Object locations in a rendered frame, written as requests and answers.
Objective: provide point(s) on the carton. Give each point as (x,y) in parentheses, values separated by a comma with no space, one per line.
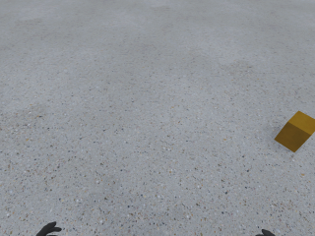
(297,130)

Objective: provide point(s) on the left robot hand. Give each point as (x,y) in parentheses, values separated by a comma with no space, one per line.
(46,229)

